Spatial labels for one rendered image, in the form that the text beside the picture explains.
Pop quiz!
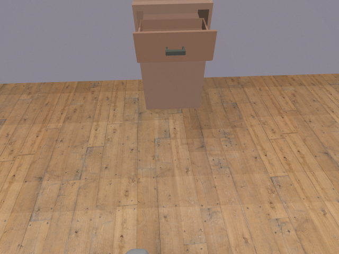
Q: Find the drawer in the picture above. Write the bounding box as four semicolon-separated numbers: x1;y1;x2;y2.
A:
133;18;217;63

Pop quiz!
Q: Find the cabinet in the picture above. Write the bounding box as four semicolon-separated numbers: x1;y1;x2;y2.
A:
132;0;213;110

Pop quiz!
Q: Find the handle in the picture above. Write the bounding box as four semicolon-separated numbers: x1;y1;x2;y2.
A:
165;47;186;56

